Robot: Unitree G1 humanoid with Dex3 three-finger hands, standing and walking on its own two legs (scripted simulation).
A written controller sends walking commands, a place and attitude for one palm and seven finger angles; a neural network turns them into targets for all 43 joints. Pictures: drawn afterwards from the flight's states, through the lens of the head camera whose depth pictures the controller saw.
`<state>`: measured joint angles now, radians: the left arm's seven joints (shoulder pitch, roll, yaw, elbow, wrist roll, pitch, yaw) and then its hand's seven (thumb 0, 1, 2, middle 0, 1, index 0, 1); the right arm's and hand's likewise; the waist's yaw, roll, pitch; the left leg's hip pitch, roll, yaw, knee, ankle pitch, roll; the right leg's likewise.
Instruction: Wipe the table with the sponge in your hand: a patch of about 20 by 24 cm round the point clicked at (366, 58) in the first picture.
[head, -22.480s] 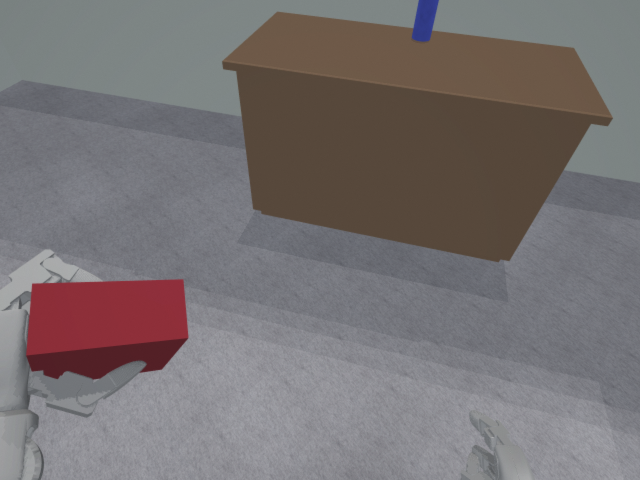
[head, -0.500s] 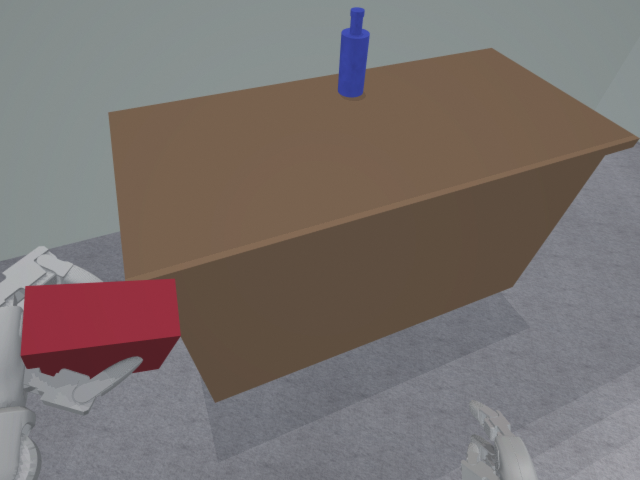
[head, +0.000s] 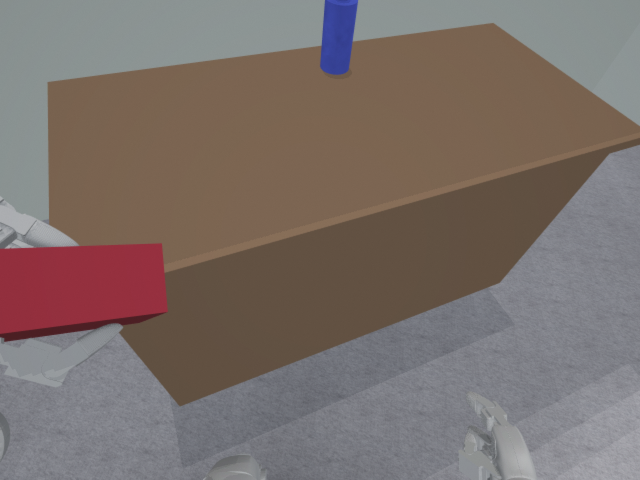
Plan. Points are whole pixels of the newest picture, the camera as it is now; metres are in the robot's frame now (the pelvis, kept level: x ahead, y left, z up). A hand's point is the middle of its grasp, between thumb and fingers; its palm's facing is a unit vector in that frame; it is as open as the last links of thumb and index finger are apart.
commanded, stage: shuffle to correct the standing spot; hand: left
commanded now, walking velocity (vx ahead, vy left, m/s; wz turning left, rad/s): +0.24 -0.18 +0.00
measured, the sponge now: (101, 292) +0.24 +0.22 +0.16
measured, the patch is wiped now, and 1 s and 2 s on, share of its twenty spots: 0.00 0.00 0.00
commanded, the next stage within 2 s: come to a stop and stand still in 1.76 s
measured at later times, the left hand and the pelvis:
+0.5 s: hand (205, 218) +0.31 +0.15 +0.18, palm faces +0.43 -0.85 -0.29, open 9.9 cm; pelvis +0.10 -0.10 +0.00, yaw +2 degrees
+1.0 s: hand (331, 177) +0.39 +0.03 +0.18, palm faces +0.41 -0.84 -0.37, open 9.9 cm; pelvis +0.18 -0.21 +0.02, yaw +3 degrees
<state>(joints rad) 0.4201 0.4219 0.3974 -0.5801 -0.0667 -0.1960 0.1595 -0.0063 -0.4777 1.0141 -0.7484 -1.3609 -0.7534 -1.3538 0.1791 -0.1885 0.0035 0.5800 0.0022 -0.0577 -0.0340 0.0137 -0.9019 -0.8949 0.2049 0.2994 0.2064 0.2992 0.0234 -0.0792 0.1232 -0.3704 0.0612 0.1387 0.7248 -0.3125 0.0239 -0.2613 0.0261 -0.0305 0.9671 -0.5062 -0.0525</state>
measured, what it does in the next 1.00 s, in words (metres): steps to the right: right foot, then left foot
